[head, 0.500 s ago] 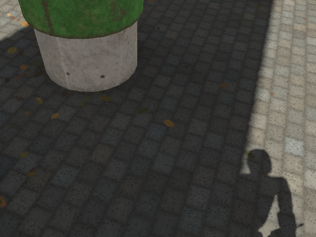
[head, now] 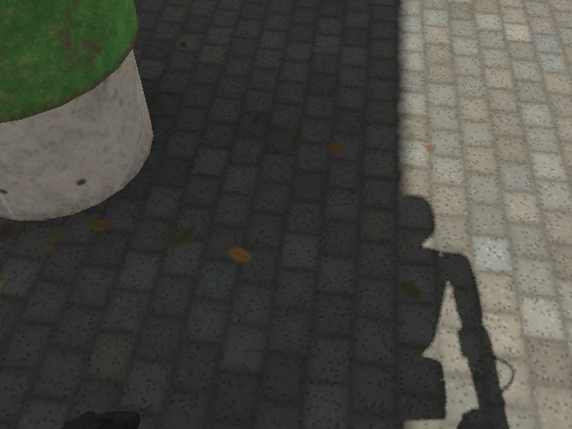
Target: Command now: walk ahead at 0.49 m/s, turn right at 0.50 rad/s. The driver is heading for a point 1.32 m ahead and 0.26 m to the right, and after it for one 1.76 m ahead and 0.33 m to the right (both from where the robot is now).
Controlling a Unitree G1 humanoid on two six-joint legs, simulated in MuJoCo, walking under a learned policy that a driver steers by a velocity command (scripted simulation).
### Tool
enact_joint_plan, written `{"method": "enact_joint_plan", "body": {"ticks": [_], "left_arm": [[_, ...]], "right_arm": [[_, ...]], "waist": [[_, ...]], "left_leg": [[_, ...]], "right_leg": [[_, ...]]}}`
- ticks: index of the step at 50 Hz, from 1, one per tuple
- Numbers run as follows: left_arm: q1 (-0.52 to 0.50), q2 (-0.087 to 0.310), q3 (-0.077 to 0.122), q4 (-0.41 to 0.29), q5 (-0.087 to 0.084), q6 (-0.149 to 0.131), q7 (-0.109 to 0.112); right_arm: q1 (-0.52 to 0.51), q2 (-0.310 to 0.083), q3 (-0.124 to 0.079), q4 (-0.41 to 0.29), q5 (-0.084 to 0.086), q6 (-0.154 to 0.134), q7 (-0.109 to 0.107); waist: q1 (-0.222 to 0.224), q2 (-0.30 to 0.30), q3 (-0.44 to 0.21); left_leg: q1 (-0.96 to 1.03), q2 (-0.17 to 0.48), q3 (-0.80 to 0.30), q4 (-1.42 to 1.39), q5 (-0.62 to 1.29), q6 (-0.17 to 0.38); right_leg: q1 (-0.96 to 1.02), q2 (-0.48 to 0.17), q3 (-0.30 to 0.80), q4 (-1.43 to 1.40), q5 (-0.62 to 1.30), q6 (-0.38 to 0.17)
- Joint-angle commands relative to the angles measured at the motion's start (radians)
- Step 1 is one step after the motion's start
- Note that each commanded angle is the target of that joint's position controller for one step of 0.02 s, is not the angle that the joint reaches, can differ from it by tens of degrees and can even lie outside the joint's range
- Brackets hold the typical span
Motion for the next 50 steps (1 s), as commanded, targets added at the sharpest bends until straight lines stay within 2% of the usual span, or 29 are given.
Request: {"method": "enact_joint_plan", "body": {"ticks": [1,2,3,4,6,8,11,15,18,20,21,22,23,24,25,26,27,28,31,34,38,42,44,45,46,47,48,49,50], "left_arm": [[0.337,0.188,0.058,0.031,0.013,-0.005,0.029],[0.254,0.16,0.047,0.015,0.012,-0.015,0.029],[0.186,0.136,0.04,-0.003,0.014,-0.021,0.024],[0.151,0.124,0.033,-0.014,0.016,-0.024,0.025],[0.14,0.126,0.033,-0.017,0.004,-0.023,0.035],[0.178,0.144,0.038,-0.002,0.005,-0.016,0.052],[0.243,0.186,0.054,0.01,-0.001,0.001,0.078],[0.302,0.182,0.051,0.028,-0.007,0.006,0.071],[0.321,0.163,0.045,0.032,-0.011,0.008,0.076],[0.282,0.173,0.048,0.014,-0.002,0.015,0.077],[0.287,0.14,0.035,0.011,0.003,0.017,0.074],[0.289,0.077,0.012,-0.012,0.023,0.013,0.071],[0.434,0.024,-0.006,-0.043,-0.009,0.003,0.068],[0.427,0.138,0.009,-0.022,-0.023,0.004,0.072],[0.31,0.191,0.027,-0.03,-0.017,0.012,0.075],[0.263,0.177,0.027,-0.042,-0.007,0.017,0.079],[0.234,0.163,0.03,-0.054,0.003,0.018,0.077],[0.239,0.147,0.035,-0.057,-0.003,0.024,0.073],[0.228,0.097,0.026,-0.083,-0.006,0.039,0.063],[0.188,0.086,0.024,-0.118,0.008,0.044,0.055],[0.083,0.051,0.006,-0.152,0.014,0.031,0.027],[0.04,0.09,0.018,-0.186,0.02,0.026,0.011],[0.167,0.14,0.044,-0.15,0.03,0.022,0.018],[0.234,0.211,0.066,-0.135,0.036,0.024,0.034],[0.278,0.285,0.07,-0.149,0.061,0.034,0.056],[0.254,0.214,0.036,-0.166,0.057,0.034,0.057],[0.225,0.151,0.022,-0.162,0.044,0.039,0.046],[0.165,0.128,0.012,-0.149,0.03,0.037,0.041],[0.117,0.121,0.008,-0.141,0.026,0.037,0.04]], "right_arm": [[-0.081,-0.171,-0.025,-0.165,0.051,-0.102,0.034],[-0.133,-0.167,-0.023,-0.19,0.054,-0.113,0.029],[-0.142,-0.154,-0.028,-0.184,0.033,-0.109,0.019],[-0.117,-0.162,-0.037,-0.186,0.014,-0.09,0.012],[-0.101,-0.14,-0.038,-0.207,0.004,-0.062,0.01],[-0.153,-0.098,-0.025,-0.245,-0.016,-0.056,0.006],[-0.309,-0.09,-0.012,-0.294,-0.011,-0.061,0.012],[-0.411,-0.105,-0.016,-0.345,0.013,-0.065,0.02],[-0.39,-0.143,-0.032,-0.355,0.021,-0.069,0.029],[-0.314,-0.175,-0.048,-0.343,0.021,-0.078,0.028],[-0.225,-0.2,-0.06,-0.33,0.011,-0.082,0.021],[-0.071,-0.26,-0.076,-0.318,-0.004,-0.084,0.013],[0.004,-0.332,-0.096,-0.282,-0.01,-0.066,0.017],[-0.012,-0.24,-0.081,-0.292,0.013,-0.059,0.021],[-0.04,-0.168,-0.066,-0.303,0.02,-0.055,0.018],[-0.088,-0.154,-0.057,-0.306,0.011,-0.05,0.02],[-0.12,-0.13,-0.049,-0.299,0.006,-0.046,0.021],[-0.143,-0.11,-0.043,-0.301,-0.004,-0.048,0.024],[-0.148,-0.131,-0.053,-0.285,0.005,-0.058,0.027],[-0.171,-0.162,-0.062,-0.279,0.006,-0.05,0.022],[-0.144,-0.194,-0.062,-0.257,0.018,-0.02,0.007],[-0.12,-0.239,-0.075,-0.234,0.043,-0.003,0.003],[-0.139,-0.232,-0.073,-0.231,0.051,0.004,0.001],[-0.093,-0.197,-0.06,-0.232,0.032,0.0,0.002],[-0.019,-0.12,-0.028,-0.261,-0.018,-0.01,0.015],[0.056,-0.105,-0.006,-0.233,-0.003,-0.01,0.032],[-0.013,-0.188,-0.032,-0.225,0.028,0.006,0.038],[-0.086,-0.177,-0.03,-0.249,0.038,0.02,0.034],[-0.114,-0.164,-0.03,-0.245,0.026,0.036,0.02]], "waist": [[0.16,-0.127,-0.28],[0.112,-0.022,-0.176],[0.064,0.054,-0.11],[0.029,0.04,-0.104],[-0.006,0.008,-0.069],[0.003,-0.022,-0.048],[0.059,-0.035,-0.01],[0.111,-0.072,-0.046],[0.089,-0.103,-0.064],[0.027,-0.116,-0.069],[-0.019,-0.09,-0.143],[-0.074,0.021,-0.278],[-0.004,0.358,-0.38],[-0.026,0.246,-0.312],[-0.065,0.119,-0.182],[-0.045,0.058,-0.118],[-0.026,0.067,-0.07],[-0.001,0.104,-0.055],[0.018,0.116,-0.042],[0.035,0.098,-0.029],[-0.002,0.08,-0.058],[0.006,0.091,-0.081],[0.084,0.073,-0.144],[0.101,-0.001,-0.205],[0.07,-0.22,-0.331],[0.056,-0.234,-0.541],[0.087,-0.108,-0.471],[0.066,-0.083,-0.335],[0.047,-0.038,-0.25]], "left_leg": [[-0.788,-0.023,-0.223,0.603,0.006,0.042],[-0.752,0.027,-0.212,0.506,0.099,0.054],[-0.687,0.058,-0.199,0.408,0.134,0.044],[-0.604,0.085,-0.2,0.364,0.169,0.029],[-0.549,0.098,-0.179,0.269,0.176,-0.012],[-0.548,0.088,-0.149,0.137,0.231,-0.05],[-0.526,0.043,-0.138,-0.134,0.445,-0.077],[-0.418,-0.014,-0.14,-0.318,0.615,-0.067],[-0.396,-0.01,-0.192,-0.386,0.524,-0.037],[-0.302,-0.011,-0.175,-0.42,0.428,-0.002],[-0.121,0.023,-0.192,-0.426,0.403,0.035],[0.116,0.188,-0.342,-0.419,0.344,0.1],[0.4,0.406,-0.806,-0.509,0.146,0.266],[0.357,0.42,-0.884,-0.553,-0.058,0.25],[0.242,0.368,-0.701,-0.564,-0.005,0.201],[0.127,0.318,-0.567,-0.583,0.142,0.174],[0.047,0.274,-0.474,-0.608,0.242,0.166],[-0.009,0.245,-0.398,-0.628,0.31,0.155],[-0.068,0.225,-0.267,-0.689,0.419,0.175],[-0.076,0.223,-0.13,-0.66,0.804,0.192],[-0.086,0.185,-0.005,-0.624,0.89,0.167],[0.002,0.231,-0.023,-0.523,0.894,0.14],[-0.005,0.19,0.003,-0.339,0.937,0.098],[-0.1,0.126,0.046,-0.165,0.791,0.045],[-0.438,0.02,0.058,0.19,0.085,-0.024],[-0.49,-0.01,-0.13,0.366,-0.27,-0.047],[-0.496,0.035,-0.18,0.386,-0.216,-0.056],[-0.547,0.059,-0.155,0.341,-0.175,-0.057],[-0.54,0.078,-0.15,0.271,-0.133,-0.066]], "right_leg": [[0.874,-0.372,0.79,-0.354,-0.224,-0.269],[0.696,-0.327,0.642,-0.366,-0.113,-0.226],[0.538,-0.28,0.541,-0.38,0.005,-0.197],[0.435,-0.248,0.466,-0.403,0.079,-0.186],[0.306,-0.216,0.409,-0.431,0.146,-0.19],[0.242,-0.182,0.361,-0.445,0.136,-0.184],[0.211,-0.138,0.331,-0.456,0.036,-0.142],[0.237,-0.136,0.352,-0.378,0.055,-0.083],[0.371,-0.183,0.459,-0.274,0.009,-0.069],[0.387,-0.188,0.495,-0.191,0.065,-0.053],[0.338,-0.139,0.462,-0.061,0.089,-0.02],[0.219,-0.065,0.367,0.212,-0.047,0.019],[-0.129,0.06,0.232,0.517,-0.463,0.078],[-0.258,-0.038,0.247,0.659,-0.435,0.093],[-0.289,-0.074,0.228,0.686,-0.338,0.099],[-0.253,-0.107,0.202,0.667,-0.262,0.106],[-0.238,-0.132,0.199,0.619,-0.216,0.111],[-0.196,-0.156,0.195,0.59,-0.189,0.111],[-0.18,-0.177,0.163,0.532,-0.137,0.122],[-0.18,-0.163,0.142,0.384,-0.057,0.146],[-0.037,-0.12,0.067,0.112,0.148,0.136],[0.038,-0.088,0.058,-0.029,0.078,0.09],[0.228,-0.04,0.034,-0.161,0.152,0.043],[0.407,-0.089,0.087,-0.174,0.468,0.009],[0.757,-0.368,0.405,-0.051,1.0,-0.144],[0.812,-0.526,0.61,-0.096,0.967,-0.296],[0.698,-0.442,0.511,-0.145,0.781,-0.255],[0.599,-0.381,0.42,-0.173,0.625,-0.198],[0.476,-0.343,0.377,-0.211,0.497,-0.157]]}}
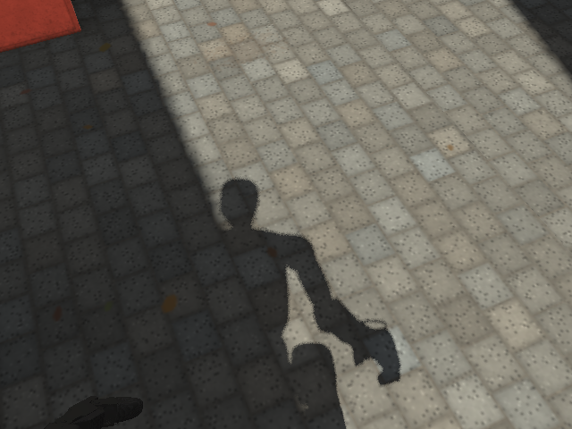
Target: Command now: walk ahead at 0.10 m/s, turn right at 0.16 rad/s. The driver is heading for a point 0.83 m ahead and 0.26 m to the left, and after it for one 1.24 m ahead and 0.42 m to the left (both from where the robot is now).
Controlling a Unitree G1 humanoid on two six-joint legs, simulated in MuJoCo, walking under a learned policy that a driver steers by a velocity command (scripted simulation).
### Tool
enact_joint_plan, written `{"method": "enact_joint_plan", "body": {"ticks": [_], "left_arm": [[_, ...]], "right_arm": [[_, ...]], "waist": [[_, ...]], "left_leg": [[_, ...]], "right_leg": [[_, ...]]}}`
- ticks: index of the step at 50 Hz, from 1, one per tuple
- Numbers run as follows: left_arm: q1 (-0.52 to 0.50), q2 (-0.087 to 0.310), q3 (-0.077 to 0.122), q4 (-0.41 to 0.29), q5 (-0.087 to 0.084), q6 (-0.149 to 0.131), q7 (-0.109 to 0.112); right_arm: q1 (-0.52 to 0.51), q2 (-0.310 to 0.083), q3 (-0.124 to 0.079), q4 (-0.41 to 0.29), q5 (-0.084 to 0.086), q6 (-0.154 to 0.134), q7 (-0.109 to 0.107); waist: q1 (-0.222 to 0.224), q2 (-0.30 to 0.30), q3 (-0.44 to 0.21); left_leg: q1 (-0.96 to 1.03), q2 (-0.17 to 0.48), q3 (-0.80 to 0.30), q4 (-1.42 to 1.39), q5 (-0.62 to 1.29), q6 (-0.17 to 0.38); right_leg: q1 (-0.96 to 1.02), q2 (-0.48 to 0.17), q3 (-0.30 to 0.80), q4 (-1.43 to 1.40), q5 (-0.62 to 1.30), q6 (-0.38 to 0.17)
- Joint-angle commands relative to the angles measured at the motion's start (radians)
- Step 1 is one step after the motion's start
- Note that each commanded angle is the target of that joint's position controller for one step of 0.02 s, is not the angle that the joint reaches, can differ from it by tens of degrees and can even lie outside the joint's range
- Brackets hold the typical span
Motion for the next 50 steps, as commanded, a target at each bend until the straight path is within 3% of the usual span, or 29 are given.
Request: {"method": "enact_joint_plan", "body": {"ticks": [1,2,4,8,10,11,12,13,14,15,17,20,27,46,47,48,50], "left_arm": [[0.05,0.131,0.036,-0.023,-0.008,-0.003,0.004],[0.02,0.155,0.044,-0.019,0.003,0.001,0.005],[-0.003,0.142,0.045,-0.008,0.013,0.001,0.012],[0.003,0.117,0.037,0.032,0.011,0.007,0.026],[-0.008,0.099,0.029,0.05,0.003,0.013,0.028],[0.018,0.074,0.02,0.069,0.002,0.014,0.028],[0.052,0.053,0.012,0.089,0.006,0.012,0.027],[0.105,0.063,0.019,0.095,0.009,0.009,0.024],[0.076,0.068,0.022,0.1,0.007,0.01,0.029],[0.052,0.08,0.027,0.101,0.004,0.012,0.034],[0.069,0.082,0.031,0.123,0.005,0.021,0.043],[0.081,0.076,0.032,0.154,0.004,0.019,0.043],[0.097,0.069,0.033,0.234,-0.007,0.018,0.048],[0.072,0.079,0.032,0.416,-0.014,0.042,0.07],[0.089,0.068,0.029,0.433,-0.014,0.043,0.07],[0.094,0.072,0.032,0.442,-0.02,0.044,0.069],[0.063,0.076,0.035,0.432,-0.024,0.031,0.065]], "right_arm": [[0.029,-0.105,-0.023,-0.053,-0.007,0.031,-0.02],[0.058,-0.095,-0.023,-0.042,-0.01,0.047,-0.028],[0.096,-0.065,-0.017,-0.024,-0.015,0.058,-0.04],[0.037,-0.048,-0.011,-0.028,-0.018,0.061,-0.044],[0.048,-0.034,-0.009,-0.018,-0.026,0.057,-0.037],[0.05,-0.032,-0.008,-0.017,-0.039,0.055,-0.033],[0.041,-0.061,-0.01,-0.03,-0.051,0.052,-0.032],[-0.003,-0.135,-0.025,-0.041,-0.042,0.053,-0.037],[-0.02,-0.096,-0.021,-0.03,-0.04,0.048,-0.032],[-0.042,-0.056,-0.008,-0.034,-0.047,0.038,-0.029],[-0.056,-0.036,0.001,-0.03,-0.043,0.019,-0.027],[-0.002,-0.044,0.0,-0.008,-0.028,0.005,-0.031],[0.029,-0.031,0.004,0.022,-0.023,0.009,-0.033],[0.054,-0.012,0.006,0.121,-0.02,0.02,-0.035],[0.076,-0.006,0.006,0.136,-0.019,0.021,-0.036],[0.084,-0.023,-0.001,0.143,-0.013,0.025,-0.039],[0.09,-0.07,-0.016,0.134,-0.002,0.027,-0.046]], "waist": [[0.028,-0.075,-0.215],[0.003,-0.106,-0.191],[-0.008,-0.13,-0.196],[0.022,-0.138,-0.191],[0.0,-0.128,-0.162],[-0.003,-0.113,-0.142],[0.01,-0.066,-0.105],[0.07,0.055,-0.059],[0.061,0.115,-0.045],[0.06,0.123,-0.023],[0.066,0.125,-0.019],[0.045,0.042,-0.045],[0.034,-0.016,-0.086],[0.043,-0.008,-0.05],[0.042,-0.001,-0.07],[0.041,0.017,-0.05],[0.025,0.081,0.034]], "left_leg": [[-0.161,0.065,-0.069,0.019,0.033,-0.026],[-0.078,0.048,-0.044,-0.021,0.079,-0.036],[0.004,0.034,-0.03,-0.118,0.122,-0.043],[0.085,0.029,-0.029,-0.308,0.257,-0.017],[0.176,0.008,-0.004,-0.459,0.363,0.01],[0.217,0.007,-0.006,-0.532,0.397,0.028],[0.22,0.068,-0.078,-0.599,0.427,0.057],[0.128,0.118,-0.119,-0.623,0.31,0.096],[-0.036,0.101,-0.129,-0.689,0.074,0.111],[-0.101,0.083,-0.125,-0.727,0.014,0.09],[-0.102,0.063,-0.099,-0.722,0.087,0.055],[-0.011,0.045,-0.073,-0.663,0.22,0.048],[0.059,0.027,-0.05,-0.628,0.394,0.062],[0.095,0.0,-0.026,-0.666,0.444,0.06],[0.104,-0.006,-0.021,-0.679,0.339,0.065],[0.09,-0.007,-0.034,-0.694,0.171,0.084],[0.064,0.07,-0.157,-0.771,-0.155,0.152]], "right_leg": [[0.294,-0.279,0.283,-0.178,0.388,-0.203],[0.188,-0.25,0.242,-0.213,0.332,-0.195],[0.124,-0.23,0.202,-0.238,0.26,-0.198],[0.105,-0.222,0.205,-0.261,-0.036,-0.174],[0.057,-0.195,0.194,-0.252,-0.235,-0.129],[0.03,-0.165,0.182,-0.245,-0.335,-0.083],[0.006,-0.126,0.163,-0.208,-0.395,-0.026],[0.02,-0.059,0.1,-0.169,-0.368,0.018],[0.157,-0.031,0.049,-0.124,-0.254,0.045],[0.226,-0.034,0.048,-0.09,-0.186,0.046],[0.259,-0.049,0.062,-0.082,-0.136,0.027],[0.236,-0.061,0.077,-0.096,-0.09,0.013],[0.281,-0.067,0.072,-0.073,0.082,0.024],[0.318,-0.068,0.06,-0.098,0.096,0.035],[0.324,-0.052,0.042,-0.095,-0.007,0.035],[0.294,-0.023,0.011,-0.066,-0.178,0.031],[0.141,0.01,-0.029,0.023,-0.413,0.023]]}}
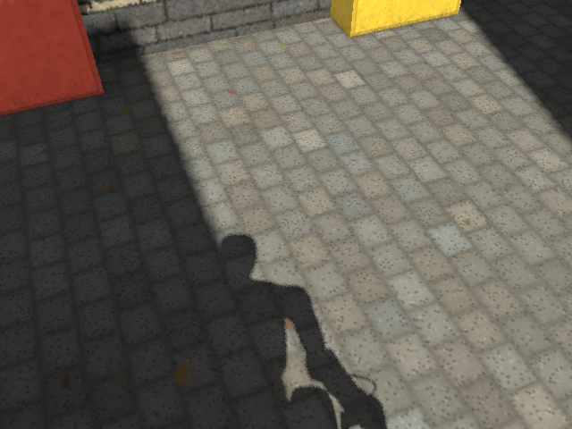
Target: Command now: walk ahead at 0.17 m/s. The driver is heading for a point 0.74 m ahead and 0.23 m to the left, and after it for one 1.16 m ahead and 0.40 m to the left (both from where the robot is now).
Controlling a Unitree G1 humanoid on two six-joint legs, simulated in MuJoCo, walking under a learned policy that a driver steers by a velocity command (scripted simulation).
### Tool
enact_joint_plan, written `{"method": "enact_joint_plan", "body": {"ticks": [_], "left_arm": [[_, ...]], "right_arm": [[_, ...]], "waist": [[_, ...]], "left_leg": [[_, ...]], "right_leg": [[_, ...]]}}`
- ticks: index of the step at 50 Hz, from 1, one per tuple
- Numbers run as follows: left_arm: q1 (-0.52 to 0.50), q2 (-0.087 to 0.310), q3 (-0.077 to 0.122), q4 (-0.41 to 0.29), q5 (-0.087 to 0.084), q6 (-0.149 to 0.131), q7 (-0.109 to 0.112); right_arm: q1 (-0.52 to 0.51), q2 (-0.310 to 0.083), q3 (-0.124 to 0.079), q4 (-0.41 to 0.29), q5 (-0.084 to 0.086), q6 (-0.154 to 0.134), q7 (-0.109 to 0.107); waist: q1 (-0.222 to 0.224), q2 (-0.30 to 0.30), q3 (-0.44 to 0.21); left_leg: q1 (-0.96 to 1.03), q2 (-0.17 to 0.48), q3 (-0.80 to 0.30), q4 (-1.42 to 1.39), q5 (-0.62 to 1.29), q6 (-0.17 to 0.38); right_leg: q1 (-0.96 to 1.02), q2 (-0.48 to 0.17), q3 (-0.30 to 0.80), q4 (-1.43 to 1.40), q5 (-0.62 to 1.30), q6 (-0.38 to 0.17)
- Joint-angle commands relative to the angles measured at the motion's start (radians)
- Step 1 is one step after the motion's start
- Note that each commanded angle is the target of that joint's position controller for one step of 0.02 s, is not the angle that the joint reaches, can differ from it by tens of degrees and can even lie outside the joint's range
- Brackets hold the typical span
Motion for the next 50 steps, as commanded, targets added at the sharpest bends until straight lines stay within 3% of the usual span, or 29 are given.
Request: {"method": "enact_joint_plan", "body": {"ticks": [1,2,3,4,6,8,9,10,11,12,14,16,18,21,27,29,30,31,32,33,34,35,36,37,39,42,46,50], "left_arm": [[-0.058,0.092,0.017,-0.047,-0.006,-0.033,-0.007],[-0.079,0.076,0.013,-0.061,-0.009,-0.052,-0.016],[-0.09,0.074,0.013,-0.068,-0.014,-0.067,-0.026],[-0.091,0.077,0.014,-0.07,-0.021,-0.08,-0.034],[-0.036,0.07,0.015,-0.052,-0.029,-0.098,-0.045],[0.142,0.091,0.035,0.035,-0.019,-0.1,-0.046],[0.233,0.133,0.049,0.054,-0.012,-0.098,-0.042],[0.338,0.261,0.076,0.061,-0.012,-0.097,-0.037],[0.339,0.224,0.056,0.06,0.015,-0.112,-0.04],[0.261,0.171,0.038,0.033,0.017,-0.126,-0.035],[0.134,0.124,0.02,-0.013,0.009,-0.129,-0.034],[0.105,0.089,0.006,-0.031,0.015,-0.115,-0.021],[0.12,0.123,0.008,-0.037,0.026,-0.102,0.001],[0.099,0.179,0.019,-0.056,0.02,-0.078,0.027],[0.056,0.21,0.043,-0.092,-0.008,-0.048,0.028],[0.023,0.221,0.053,-0.117,-0.018,-0.04,0.028],[0.023,0.212,0.053,-0.128,-0.019,-0.034,0.027],[0.064,0.202,0.05,-0.136,-0.001,-0.037,0.02],[0.086,0.103,0.019,-0.187,0.047,-0.047,0.006],[0.057,0.138,0.025,-0.191,0.025,-0.059,-0.013],[0.005,0.165,0.033,-0.213,-0.01,-0.06,-0.018],[-0.018,0.171,0.037,-0.211,-0.013,-0.055,-0.011],[-0.029,0.183,0.044,-0.208,0.002,-0.047,0.003],[-0.026,0.194,0.05,-0.213,0.011,-0.039,0.01],[-0.005,0.161,0.045,-0.216,0.014,-0.031,0.012],[-0.028,0.14,0.036,-0.23,0.014,-0.028,0.019],[-0.072,0.151,0.036,-0.252,0.007,-0.031,0.015],[-0.058,0.162,0.039,-0.263,-0.003,-0.054,0.0]], "right_arm": [[0.081,-0.188,-0.048,-0.023,0.016,-0.011,-0.011],[0.088,-0.22,-0.061,-0.018,0.023,-0.02,-0.012],[0.087,-0.216,-0.063,-0.017,0.022,-0.031,-0.012],[0.076,-0.199,-0.061,-0.022,0.019,-0.041,-0.009],[0.023,-0.187,-0.062,-0.038,0.03,-0.046,0.001],[-0.017,-0.179,-0.061,-0.055,0.034,-0.043,0.008],[-0.042,-0.135,-0.046,-0.069,0.024,-0.048,0.01],[-0.032,-0.072,-0.031,-0.105,0.009,-0.058,0.004],[-0.037,-0.091,-0.038,-0.103,0.031,-0.065,-0.004],[-0.004,-0.112,-0.046,-0.088,0.053,-0.066,-0.002],[0.013,-0.116,-0.058,-0.063,0.042,-0.057,0.001],[-0.021,-0.115,-0.07,-0.075,0.031,-0.038,0.006],[-0.062,-0.074,-0.063,-0.109,0.028,-0.019,0.016],[-0.148,-0.039,-0.048,-0.171,0.022,-0.004,0.026],[-0.206,-0.091,-0.062,-0.245,0.015,0.021,0.057],[-0.156,-0.114,-0.078,-0.248,0.015,0.019,0.067],[-0.081,-0.14,-0.095,-0.232,0.015,0.013,0.066],[0.004,-0.219,-0.125,-0.226,0.011,0.01,0.048],[0.007,-0.33,-0.141,-0.248,-0.008,0.01,0.032],[0.033,-0.263,-0.118,-0.255,-0.019,-0.001,0.038],[-0.062,-0.233,-0.11,-0.279,-0.012,-0.014,0.039],[-0.132,-0.198,-0.103,-0.289,0.007,-0.019,0.034],[-0.175,-0.183,-0.098,-0.3,0.014,-0.016,0.029],[-0.189,-0.182,-0.097,-0.304,0.009,-0.014,0.025],[-0.175,-0.197,-0.102,-0.308,-0.006,-0.01,0.018],[-0.143,-0.226,-0.114,-0.311,0.003,-0.005,0.006],[-0.147,-0.23,-0.116,-0.324,0.005,0.008,-0.005],[-0.143,-0.227,-0.114,-0.336,0.006,0.023,-0.01]], "waist": [[-0.032,0.144,0.109],[-0.035,0.185,0.145],[-0.032,0.178,0.17],[-0.024,0.164,0.177],[0.019,0.135,0.151],[0.087,0.094,0.072],[0.122,-0.021,0.034],[0.131,-0.294,-0.033],[0.129,-0.242,-0.046],[0.078,-0.138,0.008],[0.018,-0.081,0.016],[0.007,-0.111,0.014],[0.003,-0.097,0.009],[0.011,-0.089,0.009],[0.008,-0.098,0.0],[-0.026,-0.086,-0.034],[-0.062,-0.049,-0.077],[-0.092,0.07,-0.144],[-0.028,0.305,-0.219],[-0.068,0.197,-0.368],[-0.045,0.14,-0.249],[-0.017,0.051,-0.15],[-0.003,0.007,-0.109],[0.017,0.027,-0.101],[0.027,0.073,-0.113],[0.011,0.097,-0.135],[-0.008,0.132,-0.123],[-0.01,0.161,-0.13]], "left_leg": [[-0.104,0.195,-0.286,-0.299,-0.501,0.141],[-0.101,0.291,-0.406,-0.354,-0.521,0.194],[-0.097,0.337,-0.458,-0.374,-0.473,0.222],[-0.067,0.342,-0.449,-0.366,-0.398,0.22],[-0.077,0.283,-0.327,-0.313,-0.272,0.171],[-0.223,0.167,-0.175,-0.182,-0.122,0.118],[-0.292,0.085,-0.067,0.055,0.052,0.064],[-0.485,-0.045,0.049,0.385,-0.069,-0.016],[-0.538,-0.062,-0.092,0.619,-0.278,-0.021],[-0.566,-0.026,-0.164,0.726,-0.251,-0.003],[-0.534,0.027,-0.165,0.668,-0.106,0.02],[-0.476,0.032,-0.107,0.59,0.016,0.014],[-0.455,0.028,-0.065,0.5,0.075,-0.009],[-0.407,0.045,-0.014,0.328,0.132,-0.029],[-0.339,0.042,0.039,0.185,0.116,0.023],[-0.252,0.001,0.077,0.102,0.113,0.062],[-0.13,-0.037,0.089,0.012,0.207,0.092],[0.077,0.034,-0.069,-0.055,0.532,0.15],[0.316,0.33,-0.531,-0.069,0.9,0.365],[0.301,0.379,-0.66,-0.143,0.694,0.432],[0.206,0.346,-0.568,-0.172,0.561,0.39],[0.097,0.282,-0.461,-0.194,0.444,0.317],[0.012,0.242,-0.409,-0.206,0.356,0.269],[-0.063,0.204,-0.37,-0.215,0.324,0.247],[-0.114,0.162,-0.336,-0.222,0.343,0.241],[-0.106,0.155,-0.359,-0.223,0.271,0.245],[-0.138,0.137,-0.417,-0.236,0.078,0.216],[-0.096,0.131,-0.488,-0.204,0.124,0.194]], "right_leg": [[-0.146,0.049,-0.084,0.109,-0.206,-0.035],[-0.196,0.02,-0.076,0.195,-0.137,-0.043],[-0.239,-0.018,-0.047,0.24,-0.132,-0.056],[-0.268,-0.039,-0.034,0.242,-0.17,-0.069],[-0.146,-0.037,-0.059,0.067,-0.15,-0.09],[0.197,0.036,-0.11,-0.064,0.045,-0.068],[0.305,-0.063,0.05,-0.146,0.028,-0.092],[0.446,-0.292,0.426,-0.28,0.076,-0.215],[0.402,-0.403,0.591,-0.319,0.223,-0.306],[0.355,-0.406,0.472,-0.279,0.378,-0.294],[0.292,-0.308,0.209,-0.256,0.55,-0.194],[0.247,-0.24,0.056,-0.262,0.662,-0.134],[0.229,-0.233,-0.011,-0.269,0.746,-0.144],[0.193,-0.239,-0.082,-0.273,0.757,-0.164],[0.215,-0.28,-0.13,-0.176,0.743,-0.158],[0.219,-0.269,-0.154,-0.041,0.834,-0.133],[0.185,-0.226,-0.188,0.101,0.826,-0.099],[0.035,-0.152,-0.206,0.333,0.582,-0.025],[-0.323,0.06,-0.197,0.698,-0.354,0.055],[-0.332,0.064,0.055,0.83,-0.425,0.039],[-0.393,0.028,0.069,0.838,-0.352,0.025],[-0.4,-0.011,0.061,0.766,-0.27,0.022],[-0.377,-0.035,0.058,0.682,-0.205,0.025],[-0.313,-0.041,0.059,0.613,-0.164,0.027],[-0.248,-0.012,0.041,0.507,-0.12,0.041],[-0.234,0.009,0.05,0.365,-0.089,0.067],[-0.198,0.024,0.065,0.244,-0.035,0.075],[-0.138,0.041,0.069,0.107,-0.048,0.059]]}}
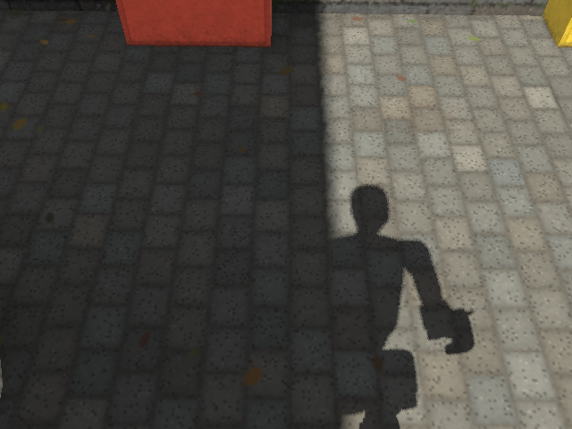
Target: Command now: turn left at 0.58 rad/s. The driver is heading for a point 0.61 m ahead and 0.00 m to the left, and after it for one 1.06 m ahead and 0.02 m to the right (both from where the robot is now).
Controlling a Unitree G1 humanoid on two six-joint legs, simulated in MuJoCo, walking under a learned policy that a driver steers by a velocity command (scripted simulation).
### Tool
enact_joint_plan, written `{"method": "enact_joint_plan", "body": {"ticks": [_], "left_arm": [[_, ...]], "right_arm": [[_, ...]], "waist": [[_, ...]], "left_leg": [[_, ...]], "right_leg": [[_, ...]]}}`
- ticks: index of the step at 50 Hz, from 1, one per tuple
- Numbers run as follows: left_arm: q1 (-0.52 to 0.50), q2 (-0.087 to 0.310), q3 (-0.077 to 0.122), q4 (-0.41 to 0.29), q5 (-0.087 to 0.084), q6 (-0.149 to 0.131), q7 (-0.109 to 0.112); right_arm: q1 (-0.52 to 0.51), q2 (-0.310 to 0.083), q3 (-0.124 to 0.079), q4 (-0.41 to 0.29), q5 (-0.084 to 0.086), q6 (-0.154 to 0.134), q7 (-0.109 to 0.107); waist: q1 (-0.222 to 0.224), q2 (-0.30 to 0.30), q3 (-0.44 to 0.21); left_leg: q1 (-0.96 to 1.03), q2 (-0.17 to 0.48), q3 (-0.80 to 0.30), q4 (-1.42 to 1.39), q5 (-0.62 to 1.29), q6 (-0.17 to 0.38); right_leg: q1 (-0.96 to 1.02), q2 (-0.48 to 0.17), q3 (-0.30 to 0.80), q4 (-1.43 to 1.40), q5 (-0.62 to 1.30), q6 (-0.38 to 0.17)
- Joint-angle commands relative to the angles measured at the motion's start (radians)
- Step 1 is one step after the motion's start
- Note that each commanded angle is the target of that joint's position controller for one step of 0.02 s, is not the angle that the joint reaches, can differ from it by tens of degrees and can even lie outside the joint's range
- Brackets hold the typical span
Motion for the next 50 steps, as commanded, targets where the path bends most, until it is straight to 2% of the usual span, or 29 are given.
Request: {"method": "enact_joint_plan", "body": {"ticks": [1,3,4,5,6,7,8,9,13,17,20,23,24,25,26,27,28,29,32,35,37,41,43,45,46,47,48,49,50], "left_arm": [[0.047,0.101,0.024,-0.051,-0.008,-0.028,-0.011],[0.137,0.125,0.036,-0.03,-0.007,-0.036,-0.02],[0.166,0.192,0.051,-0.03,0.012,-0.032,-0.016],[0.115,0.265,0.064,-0.04,0.045,-0.02,-0.013],[0.066,0.196,0.047,-0.08,0.061,-0.023,-0.011],[0.008,0.143,0.034,-0.105,0.049,-0.024,-0.004],[-0.023,0.12,0.028,-0.116,0.031,-0.023,-0.002],[-0.021,0.109,0.023,-0.119,0.014,-0.021,0.001],[0.066,0.127,0.023,-0.108,0.019,0.001,0.016],[0.103,0.179,0.041,-0.106,0.011,0.01,0.01],[0.116,0.203,0.05,-0.106,-0.01,0.004,-0.016],[0.102,0.199,0.045,-0.094,-0.027,-0.014,-0.042],[0.125,0.156,0.03,-0.083,-0.021,-0.021,-0.05],[0.123,0.087,0.006,-0.081,-0.002,-0.032,-0.058],[0.085,-0.001,-0.023,-0.134,0.034,-0.05,-0.072],[0.033,0.092,0.005,-0.159,0.004,-0.065,-0.065],[0.025,0.157,0.026,-0.163,-0.015,-0.065,-0.062],[0.044,0.162,0.03,-0.147,-0.014,-0.062,-0.062],[0.104,0.131,0.029,-0.104,0.011,-0.053,-0.053],[0.119,0.062,0.007,-0.1,0.009,-0.045,-0.055],[0.078,0.038,-0.008,-0.113,0.008,-0.04,-0.06],[0.03,0.092,0.005,-0.158,-0.001,-0.037,-0.077],[0.041,0.11,0.015,-0.172,-0.003,-0.037,-0.088],[0.144,0.142,0.039,-0.158,0.005,-0.042,-0.09],[0.212,0.216,0.061,-0.164,0.004,-0.042,-0.077],[0.248,0.294,0.074,-0.175,0.016,-0.038,-0.067],[0.26,0.214,0.051,-0.181,0.007,-0.035,-0.065],[0.191,0.188,0.044,-0.201,0.0,-0.036,-0.061],[0.142,0.163,0.039,-0.212,-0.009,-0.03,-0.055]], "right_arm": [[-0.038,-0.156,-0.036,-0.083,0.004,0.0,-0.009],[-0.044,-0.139,-0.028,-0.094,0.015,0.012,-0.015],[-0.009,-0.084,-0.013,-0.099,0.014,0.016,-0.015],[-0.007,-0.071,-0.015,-0.142,0.022,0.006,-0.011],[0.008,-0.167,-0.039,-0.126,0.001,-0.006,-0.004],[0.041,-0.198,-0.055,-0.1,0.009,-0.003,0.001],[0.073,-0.175,-0.054,-0.071,0.01,0.009,-0.002],[0.081,-0.151,-0.049,-0.064,0.005,0.019,-0.004],[-0.017,-0.089,-0.021,-0.126,0.022,0.027,0.007],[-0.058,-0.055,0.004,-0.17,0.01,0.022,0.02],[-0.056,-0.064,0.009,-0.174,0.014,0.023,0.033],[0.019,-0.068,0.007,-0.137,0.013,0.012,0.045],[0.098,-0.076,0.0,-0.096,0.022,0.004,0.04],[0.194,-0.099,-0.008,-0.067,0.024,-0.002,0.031],[0.272,-0.209,-0.029,-0.066,0.007,-0.007,0.017],[0.275,-0.25,-0.037,-0.074,-0.007,-0.03,0.028],[0.216,-0.189,-0.019,-0.079,-0.008,-0.05,0.032],[0.158,-0.144,-0.005,-0.081,-0.004,-0.063,0.032],[0.078,-0.108,0.01,-0.085,-0.011,-0.064,0.019],[0.071,-0.087,0.016,-0.066,-0.019,-0.059,0.007],[0.085,-0.096,0.015,-0.047,-0.022,-0.056,0.003],[0.106,-0.153,-0.004,-0.014,-0.015,-0.046,0.0],[0.086,-0.154,-0.008,-0.016,-0.002,-0.035,-0.004],[0.081,-0.143,-0.006,-0.019,0.01,-0.026,-0.016],[0.109,-0.123,0.0,-0.035,-0.006,-0.034,-0.021],[0.145,-0.047,0.027,-0.076,-0.041,-0.043,-0.019],[0.11,-0.075,0.023,-0.074,-0.019,-0.05,-0.005],[0.075,-0.115,0.012,-0.085,0.006,-0.044,0.002],[0.047,-0.117,0.009,-0.083,0.005,-0.037,-0.002]], "waist": [[0.033,0.162,-0.148],[0.078,0.142,-0.155],[0.059,-0.009,-0.175],[0.009,-0.302,-0.114],[0.017,-0.238,-0.113],[-0.008,-0.163,-0.108],[-0.019,-0.125,-0.093],[-0.007,-0.121,-0.082],[0.058,-0.153,-0.053],[0.087,-0.169,-0.088],[0.098,-0.182,-0.086],[0.042,-0.157,-0.045],[0.013,-0.124,-0.06],[-0.027,-0.054,-0.11],[-0.034,0.227,-0.156],[-0.064,0.23,-0.096],[-0.039,0.172,-0.017],[-0.009,0.172,0.013],[0.037,0.137,-0.01],[0.052,0.105,-0.045],[0.027,0.115,-0.047],[0.007,0.117,-0.031],[0.02,0.115,-0.034],[0.075,0.06,-0.093],[0.087,-0.07,-0.178],[0.057,-0.276,-0.252],[0.097,-0.221,-0.347],[0.08,-0.162,-0.248],[0.066,-0.081,-0.186]], "left_leg": [[0.139,0.239,-0.337,-0.133,-0.051,0.141],[0.081,0.182,-0.308,-0.06,-0.046,0.08],[-0.048,0.101,-0.208,0.118,-0.237,0.025],[-0.264,-0.062,0.001,0.328,-0.472,-0.023],[-0.269,0.016,-0.035,0.55,-0.479,-0.058],[-0.253,0.03,-0.031,0.638,-0.409,-0.07],[-0.254,0.037,-0.011,0.689,-0.351,-0.09],[-0.282,0.043,-0.003,0.746,-0.3,-0.109],[-0.32,0.087,0.08,0.662,-0.226,-0.156],[-0.191,0.13,0.116,0.449,-0.274,-0.154],[-0.044,0.121,0.18,0.289,-0.289,-0.111],[0.16,0.094,0.214,0.017,-0.164,-0.039],[0.3,0.077,0.221,-0.061,-0.16,-0.018],[0.486,0.158,0.106,-0.069,-0.149,0.004],[0.648,0.418,-0.269,-0.108,-0.117,0.108],[0.505,0.537,-0.477,-0.21,-0.107,0.263],[0.446,0.497,-0.381,-0.216,-0.048,0.26],[0.402,0.432,-0.257,-0.207,0.063,0.214],[0.332,0.33,-0.052,-0.21,0.406,0.15],[0.29,0.292,0.071,-0.199,0.503,0.14],[0.27,0.285,0.12,-0.192,0.493,0.127],[0.296,0.35,0.105,-0.142,0.482,0.136],[0.318,0.361,0.107,-0.069,0.504,0.123],[0.299,0.303,0.154,0.124,0.557,0.063],[0.197,0.221,0.217,0.345,0.367,-0.011],[-0.125,0.027,0.22,0.708,-0.389,-0.099],[-0.182,0.035,0.045,0.843,-0.581,-0.101],[-0.241,0.074,0.029,0.885,-0.527,-0.092],[-0.258,0.109,0.035,0.841,-0.458,-0.088]], "right_leg": [[0.081,0.026,-0.026,-0.126,0.015,-0.016],[0.248,-0.014,-0.034,-0.343,0.151,-0.051],[0.378,-0.206,0.124,-0.406,0.154,-0.116],[0.364,-0.387,0.388,-0.461,0.3,-0.279],[0.309,-0.441,0.403,-0.456,0.365,-0.345],[0.297,-0.383,0.284,-0.427,0.397,-0.309],[0.3,-0.31,0.179,-0.406,0.392,-0.258],[0.319,-0.283,0.128,-0.397,0.395,-0.24],[0.385,-0.259,0.004,-0.409,0.47,-0.269],[0.409,-0.293,-0.026,-0.393,0.521,-0.292],[0.322,-0.295,-0.024,-0.453,0.158,-0.288],[0.216,-0.283,-0.026,-0.426,-0.026,-0.254],[0.156,-0.253,-0.052,-0.366,-0.055,-0.222],[0.038,-0.204,-0.117,-0.222,-0.087,-0.163],[-0.233,-0.089,-0.245,0.146,-0.251,-0.067],[-0.353,-0.05,-0.148,0.328,-0.334,-0.047],[-0.37,-0.096,-0.11,0.401,-0.267,-0.047],[-0.346,-0.113,-0.103,0.398,-0.187,-0.051],[-0.231,-0.112,-0.118,0.344,0.011,-0.026],[-0.126,-0.099,-0.127,0.171,0.129,-0.003],[-0.055,-0.089,-0.138,0.032,0.201,-0.007],[-0.039,-0.055,-0.144,-0.04,0.164,-0.045],[-0.029,-0.04,-0.155,-0.074,0.125,-0.079],[0.139,0.004,-0.165,-0.222,0.276,-0.128],[0.312,-0.111,0.011,-0.256,0.644,-0.193],[0.541,-0.362,0.403,-0.275,0.916,-0.429],[0.563,-0.395,0.485,-0.337,0.779,-0.491],[0.49,-0.355,0.39,-0.351,0.641,-0.446],[0.415,-0.303,0.314,-0.364,0.517,-0.387]]}}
